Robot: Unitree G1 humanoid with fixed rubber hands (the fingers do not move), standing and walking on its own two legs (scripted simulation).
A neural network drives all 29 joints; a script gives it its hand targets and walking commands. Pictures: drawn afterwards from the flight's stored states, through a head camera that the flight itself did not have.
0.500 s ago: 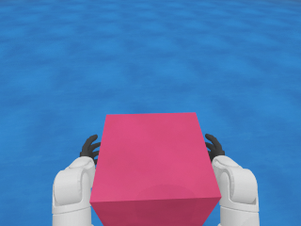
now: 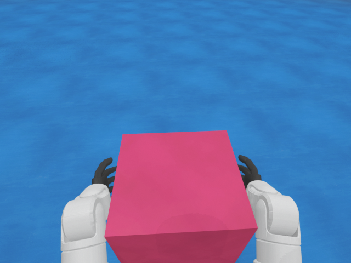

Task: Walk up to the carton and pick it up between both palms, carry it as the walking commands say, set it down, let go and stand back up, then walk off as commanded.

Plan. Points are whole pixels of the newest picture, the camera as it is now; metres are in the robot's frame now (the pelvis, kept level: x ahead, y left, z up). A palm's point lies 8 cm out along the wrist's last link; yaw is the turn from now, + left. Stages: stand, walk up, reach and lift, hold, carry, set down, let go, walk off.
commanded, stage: carry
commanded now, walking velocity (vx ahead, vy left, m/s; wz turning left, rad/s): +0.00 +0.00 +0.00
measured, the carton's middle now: (177, 210) +0.25 +0.01 +0.02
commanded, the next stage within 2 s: none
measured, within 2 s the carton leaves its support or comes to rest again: neither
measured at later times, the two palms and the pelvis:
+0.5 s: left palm (106, 179) +0.29 +0.16 +0.07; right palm (246, 179) +0.29 -0.15 +0.07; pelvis +0.03 +0.01 +0.00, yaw +0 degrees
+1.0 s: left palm (106, 172) +0.32 +0.17 +0.07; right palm (242, 173) +0.31 -0.15 +0.07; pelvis +0.05 +0.01 +0.00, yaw +0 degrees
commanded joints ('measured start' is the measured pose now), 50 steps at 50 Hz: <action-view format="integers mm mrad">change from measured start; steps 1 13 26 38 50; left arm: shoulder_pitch -523 -493 -479 -462 -451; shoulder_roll -849 -825 -798 -777 -766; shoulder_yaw -740 -708 -688 -681 -681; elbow -77 -46 -19 -10 -11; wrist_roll -355 -317 -288 -270 -263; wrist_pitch -1 -52 -110 -143 -155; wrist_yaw -261 -250 -243 -240 -239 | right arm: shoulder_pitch -480 -457 -439 -424 -416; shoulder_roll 840 818 789 768 757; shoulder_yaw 690 666 639 633 637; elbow -42 -21 -1 6 1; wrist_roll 308 278 246 231 229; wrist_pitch -9 -57 -115 -149 -161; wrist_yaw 238 237 232 229 228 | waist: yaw -6 -4 -3 -2 -1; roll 7 7 1 2 1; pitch -166 -199 -216 -216 -209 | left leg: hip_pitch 45 87 111 126 137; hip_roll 79 87 94 99 102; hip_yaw -111 -105 -96 -92 -91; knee -140 -110 -87 -81 -82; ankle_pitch -236 -82 2 43 61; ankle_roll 28 30 32 31 28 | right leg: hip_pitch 54 96 124 140 150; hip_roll -68 -80 -86 -91 -95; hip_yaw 115 107 102 102 103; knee -136 -109 -75 -57 -56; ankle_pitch -254 -111 -5 31 43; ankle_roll -5 -9 -9 -5 0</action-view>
